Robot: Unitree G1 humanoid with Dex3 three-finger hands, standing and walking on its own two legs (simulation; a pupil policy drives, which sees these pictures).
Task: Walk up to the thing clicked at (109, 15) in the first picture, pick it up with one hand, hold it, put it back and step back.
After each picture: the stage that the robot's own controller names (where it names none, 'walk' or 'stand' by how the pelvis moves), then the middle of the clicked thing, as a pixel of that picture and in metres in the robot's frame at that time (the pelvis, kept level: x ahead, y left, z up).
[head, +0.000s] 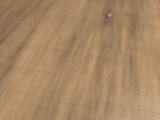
stand; (108, 14) +2.09 -0.42 -0.72
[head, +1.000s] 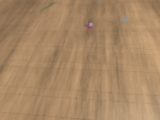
walk; (90, 24) +1.98 +0.00 -0.69
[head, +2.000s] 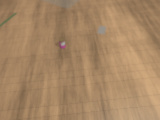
walk; (62, 43) +1.40 +0.31 -0.71
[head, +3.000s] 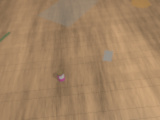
walk; (60, 75) +0.94 +0.29 -0.72
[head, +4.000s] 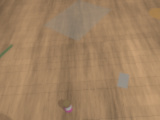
walk; (67, 106) +0.60 +0.22 -0.71
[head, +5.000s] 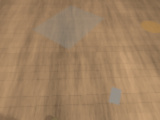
stand; out of the picture +0.46 +0.21 -0.71
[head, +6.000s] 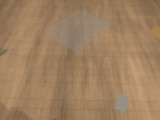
stand; out of the picture +0.45 +0.17 -0.72
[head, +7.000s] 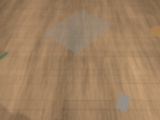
stand; out of the picture +0.46 +0.17 -0.73
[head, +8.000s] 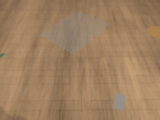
stand; out of the picture +0.46 +0.20 -0.73
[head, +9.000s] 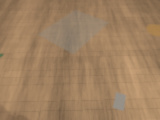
stand; out of the picture +0.44 +0.20 -0.73
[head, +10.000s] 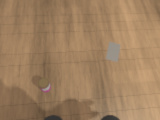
go down; (44, 85) +0.48 +0.22 -0.54
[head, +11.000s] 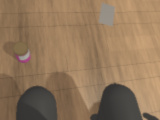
go down; (22, 52) +0.52 +0.26 -0.31
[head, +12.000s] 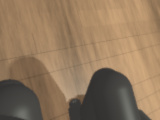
close in; out of the picture +0.50 +0.29 -0.24
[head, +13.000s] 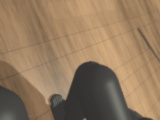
close; out of the picture +0.50 +0.32 -0.22
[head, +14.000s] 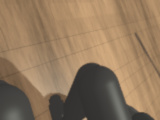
lift; out of the picture +0.47 +0.30 -0.23
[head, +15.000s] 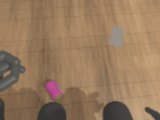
close; (54, 91) +0.41 +0.16 -0.48
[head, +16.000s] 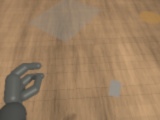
close; out of the picture +0.35 +0.15 -0.69
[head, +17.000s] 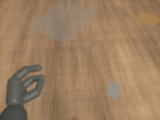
stand; out of the picture +0.33 +0.18 -0.70
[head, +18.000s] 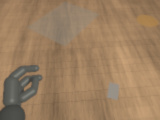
stand; out of the picture +0.33 +0.19 -0.70
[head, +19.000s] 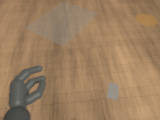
crouch; out of the picture +0.31 +0.20 -0.70
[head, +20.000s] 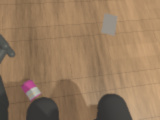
crouch; (32, 91) +0.37 +0.22 -0.43
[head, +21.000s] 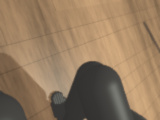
lower; out of the picture +0.34 +0.28 -0.26
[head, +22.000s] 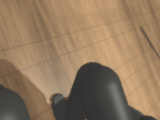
lower; out of the picture +0.34 +0.29 -0.25
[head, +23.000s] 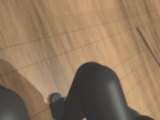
lower; out of the picture +0.34 +0.29 -0.25
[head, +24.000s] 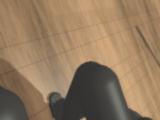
lower; out of the picture +0.34 +0.29 -0.26
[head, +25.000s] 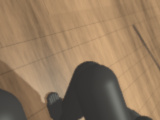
loosen; out of the picture +0.33 +0.30 -0.25
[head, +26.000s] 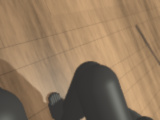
withdraw; out of the picture +0.32 +0.31 -0.26
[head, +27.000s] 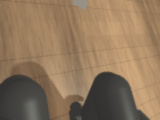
stand; out of the picture +0.33 +0.29 -0.28
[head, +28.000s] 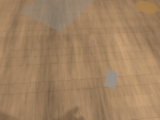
stand; out of the picture +0.30 +0.25 -0.64
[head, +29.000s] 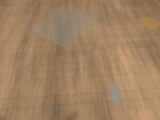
stand; out of the picture +0.29 +0.26 -0.69
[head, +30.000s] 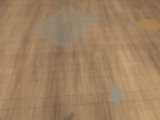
stand; out of the picture +0.28 +0.26 -0.69
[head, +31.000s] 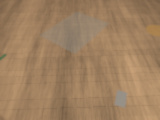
stand; out of the picture +0.30 +0.26 -0.75
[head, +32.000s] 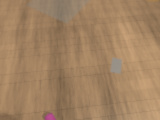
walk; out of the picture +0.36 +0.23 -0.72
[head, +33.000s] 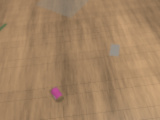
walk; (57, 94) +0.63 +0.27 -0.73
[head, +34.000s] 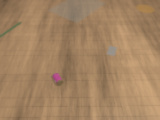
stand; (57, 79) +0.94 +0.26 -0.73
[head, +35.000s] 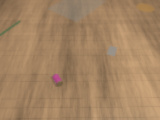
stand; (57, 80) +0.92 +0.25 -0.75
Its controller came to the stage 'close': yes
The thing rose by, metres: 0.01
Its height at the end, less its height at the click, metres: -0.02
